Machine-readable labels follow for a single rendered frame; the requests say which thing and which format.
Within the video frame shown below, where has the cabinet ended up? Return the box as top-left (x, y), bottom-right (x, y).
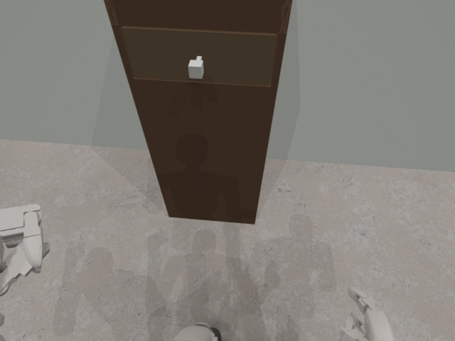
top-left (104, 0), bottom-right (292, 224)

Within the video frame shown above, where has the robot left hand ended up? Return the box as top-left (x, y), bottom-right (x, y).
top-left (0, 204), bottom-right (50, 296)

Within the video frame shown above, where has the drawer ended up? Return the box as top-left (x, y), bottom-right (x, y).
top-left (122, 26), bottom-right (276, 85)

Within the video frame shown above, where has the left robot shin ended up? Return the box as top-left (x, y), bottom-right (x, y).
top-left (196, 323), bottom-right (213, 333)

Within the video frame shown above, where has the handle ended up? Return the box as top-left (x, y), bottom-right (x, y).
top-left (188, 56), bottom-right (204, 79)

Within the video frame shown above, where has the robot right hand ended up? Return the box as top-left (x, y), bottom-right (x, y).
top-left (341, 286), bottom-right (395, 341)

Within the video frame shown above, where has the robot left thigh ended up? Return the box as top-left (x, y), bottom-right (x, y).
top-left (172, 325), bottom-right (218, 341)

